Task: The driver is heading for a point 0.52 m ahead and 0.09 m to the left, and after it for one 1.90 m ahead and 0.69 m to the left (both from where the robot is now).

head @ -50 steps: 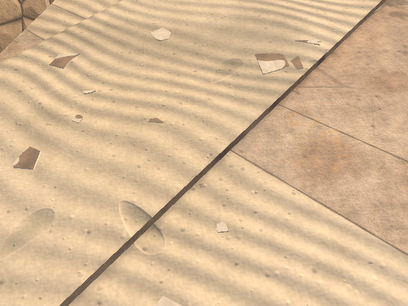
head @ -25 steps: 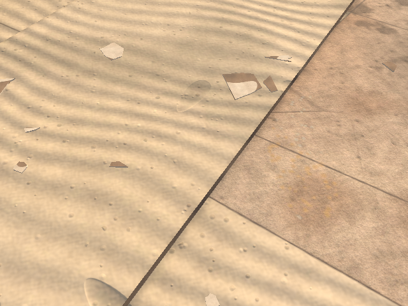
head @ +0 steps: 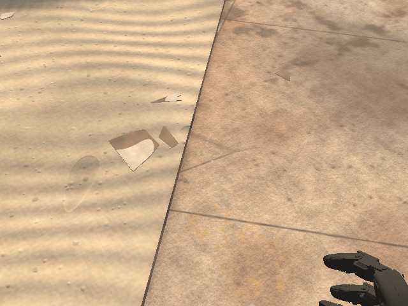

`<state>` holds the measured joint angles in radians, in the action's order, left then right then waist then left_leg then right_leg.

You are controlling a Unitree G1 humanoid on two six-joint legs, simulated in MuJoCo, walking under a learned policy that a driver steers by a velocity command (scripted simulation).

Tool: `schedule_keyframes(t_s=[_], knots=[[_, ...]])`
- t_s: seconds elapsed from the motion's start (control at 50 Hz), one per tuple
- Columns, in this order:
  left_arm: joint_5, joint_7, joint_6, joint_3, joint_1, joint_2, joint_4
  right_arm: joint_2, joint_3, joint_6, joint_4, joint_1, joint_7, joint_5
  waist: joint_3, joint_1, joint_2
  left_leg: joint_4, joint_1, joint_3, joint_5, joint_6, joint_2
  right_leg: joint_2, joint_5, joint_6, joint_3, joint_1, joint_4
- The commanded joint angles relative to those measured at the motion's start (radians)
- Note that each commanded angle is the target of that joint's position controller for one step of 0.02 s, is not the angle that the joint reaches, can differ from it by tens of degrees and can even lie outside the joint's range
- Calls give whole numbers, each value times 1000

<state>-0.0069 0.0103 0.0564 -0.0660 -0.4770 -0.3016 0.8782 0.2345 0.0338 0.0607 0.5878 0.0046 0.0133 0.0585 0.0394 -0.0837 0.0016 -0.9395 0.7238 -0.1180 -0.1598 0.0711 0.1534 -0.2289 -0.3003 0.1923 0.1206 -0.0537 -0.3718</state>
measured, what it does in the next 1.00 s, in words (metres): walks ahead, turning left: left foot, then right foot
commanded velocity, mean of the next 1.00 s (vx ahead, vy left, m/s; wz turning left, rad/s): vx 0.52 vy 0.00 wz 0.38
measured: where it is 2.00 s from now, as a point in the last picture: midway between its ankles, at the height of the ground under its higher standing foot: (232, 269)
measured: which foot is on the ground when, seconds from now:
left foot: up 0.00-0.14, down 0.16-0.56, up 0.58-0.84, down 0.86-1.00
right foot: down 0.00-0.18, up 0.20-0.54, down 0.56-0.98, up 1.00-1.00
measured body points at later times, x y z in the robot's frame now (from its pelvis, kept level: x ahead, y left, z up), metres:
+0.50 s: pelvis +0.45 +0.06 +0.01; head +0.49 +0.06 +0.45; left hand +0.75 +0.23 -0.03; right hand +0.32 -0.20 -0.11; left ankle +0.34 +0.18 -0.73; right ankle +0.64 -0.07 -0.70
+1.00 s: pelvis +0.63 +0.07 +0.01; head +0.66 +0.11 +0.45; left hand +0.65 +0.41 -0.10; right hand +0.92 -0.12 -0.06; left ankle +0.64 +0.17 -0.72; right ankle +0.68 -0.07 -0.72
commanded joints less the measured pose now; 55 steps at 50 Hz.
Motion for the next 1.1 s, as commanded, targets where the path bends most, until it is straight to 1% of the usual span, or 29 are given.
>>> schedule_keyframes(t_s=[0.02,0.1,0.12,0.16,0.18,0.2,0.22,0.24,0.26,0.34,0.4,0.42,0.44,0.5,0.54,0.56,0.58,0.6,0.64,0.66,0.72,0.86,0.94,0.98,1.0,1.02,1.04,1.08,1.1], knots=[[12,4,31,-46,44,-167,-75,78,-16,0,-69,69,7,-26,36,10,-4,228,-223,134,236,-14,-84,202,455,82,231,-223,183],[11,-7,36,-46,10,-175,-48,122,-36,13,-58,37,0,-20,-39,7,-45,406,-367,149,259,-76,-149,257,805,11,214,-9,73],[2,-10,37,-50,15,-204,-44,165,-57,15,-31,-48,-9,-21,-93,52,-63,404,-445,152,172,-90,-181,275,955,-8,219,52,-30],[-26,-7,39,-52,124,-225,-58,253,-105,18,74,-428,-40,-33,-247,281,-72,382,-803,128,9,-120,-136,247,932,-43,168,-57,-476],[-42,-12,50,-19,158,-92,-89,320,-126,19,124,-639,-58,-10,-339,332,99,358,-994,-100,-333,-130,47,178,396,-49,101,-249,-879],[24,7,57,13,-55,12,-125,392,-142,19,137,-530,-37,9,-402,131,483,674,-1107,-821,-474,-277,249,20,-149,-97,70,-556,-1087],[-11,-6,45,17,11,-63,-92,278,-136,13,109,-391,-16,-6,-231,128,231,709,-998,-822,-614,-321,211,132,-68,-72,52,-683,-1104],[-24,5,41,13,137,-94,-111,200,-122,15,108,-337,-7,-20,-143,136,64,690,-869,-631,-518,-330,162,174,13,-80,38,-676,-1058],[-39,11,43,16,214,-95,-139,168,-114,16,134,-343,-2,-20,-89,126,-13,691,-760,-514,-381,-320,116,206,27,-87,17,-650,-987],[-79,27,26,49,329,-35,-232,141,-97,37,243,-459,-7,-47,25,72,46,702,-618,-342,176,-326,25,268,-43,-158,-42,-677,-794],[-52,39,40,85,439,-4,-296,197,-114,33,245,-423,-14,-48,43,55,48,720,-449,-158,595,-284,-54,234,106,-209,-123,-489,-426],[-39,43,43,93,462,5,-300,210,-122,27,243,-417,-12,-51,19,66,75,716,-396,-107,628,-248,-100,194,216,-209,-154,-360,-318],[12,26,73,68,511,-32,-312,233,-136,36,205,-418,-32,-117,-9,95,53,706,-409,-157,514,-240,-81,168,315,-215,-94,-298,-226],[6,-5,72,31,509,-104,-325,251,-149,25,216,-464,-50,-113,-64,80,85,598,-484,-202,465,-167,-91,151,468,-193,-37,-146,-75],[-17,-23,64,12,356,-116,-298,214,-148,5,182,-422,-51,-107,-156,-11,106,343,-430,-182,489,-86,-173,188,581,-169,-41,83,-46],[-35,-32,55,2,183,-151,-266,151,-130,-2,130,-389,-49,-88,-289,-73,43,48,-291,-151,202,-39,-221,364,800,-110,81,322,-132],[-65,-28,37,16,147,-159,-274,24,-94,-11,132,-597,-48,-79,-488,23,-238,-321,-123,-97,-640,-12,-317,710,1262,52,378,514,-221],[-30,-15,20,8,205,-146,-280,108,-91,-28,137,-723,-40,-99,-596,72,-281,-510,-110,-79,-564,-5,-208,789,991,143,510,475,-163],[2,-23,-5,22,365,-35,-309,189,-127,-64,118,-536,-59,-101,-293,75,-110,-494,-7,37,-402,34,-124,613,657,91,262,182,-52],[-1,-25,-11,26,405,-23,-306,200,-139,-79,107,-498,-70,-95,-219,96,-83,-491,-29,44,-364,49,-99,567,638,67,188,59,-19],[-17,-28,-6,2,480,-56,-271,116,-128,-104,42,-437,-72,-88,-93,144,-131,-295,-139,76,-307,50,-50,523,608,40,2,-205,86],[21,-29,-15,-37,511,-128,-230,150,-132,-119,-16,-302,-9,-84,-146,130,-121,142,-353,138,-43,-45,-53,550,466,-10,-188,-164,77],[41,-13,-40,-55,447,-162,-205,211,-172,-138,-16,-251,-7,-75,-145,129,29,368,-495,195,46,-156,-151,493,344,-113,-272,-133,-79],[32,-3,-47,-46,486,-129,-217,274,-205,-145,5,-346,-25,-76,-148,194,144,485,-688,12,231,-282,-109,379,155,-214,-336,-333,-326],[11,3,-48,-24,565,-76,-270,330,-218,-138,-9,-384,-32,-60,-154,211,283,551,-805,-252,379,-385,28,299,-241,-259,-276,-555,-573],[-8,13,-47,-15,564,-50,-265,318,-198,-109,-44,-343,-33,-42,-225,181,203,523,-823,-329,540,-433,73,276,-330,-265,-94,-590,-733],[0,14,-44,-16,524,-57,-268,344,-203,-91,-81,-264,-31,-36,-273,136,170,540,-797,-400,461,-479,106,246,-290,-272,-29,-631,-785],[12,-3,-40,-37,452,-122,-211,263,-184,-102,-131,-82,-48,-78,-222,65,108,511,-659,-305,268,-382,18,275,-159,-292,13,-569,-700],[18,-7,-46,-32,431,-100,-188,240,-174,-116,-144,-51,-55,-77,-211,53,134,498,-575,-238,257,-347,-42,246,-117,-308,-25,-492,-631]])
Keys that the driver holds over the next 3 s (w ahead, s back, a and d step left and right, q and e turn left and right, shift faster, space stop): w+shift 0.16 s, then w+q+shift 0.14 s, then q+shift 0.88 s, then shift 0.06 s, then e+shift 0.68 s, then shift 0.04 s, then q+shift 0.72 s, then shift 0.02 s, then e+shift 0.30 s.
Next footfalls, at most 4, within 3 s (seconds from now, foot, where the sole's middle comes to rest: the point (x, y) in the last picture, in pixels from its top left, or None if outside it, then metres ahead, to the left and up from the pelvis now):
0.16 left None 0.38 0.17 -0.77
0.56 right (245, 237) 0.72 -0.06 -0.77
0.86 left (170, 238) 0.68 0.20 -0.74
1.26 right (234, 224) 0.77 -0.02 -0.77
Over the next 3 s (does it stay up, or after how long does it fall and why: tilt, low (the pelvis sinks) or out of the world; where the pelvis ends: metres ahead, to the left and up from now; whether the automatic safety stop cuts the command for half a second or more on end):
stays up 0.62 0.02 0.00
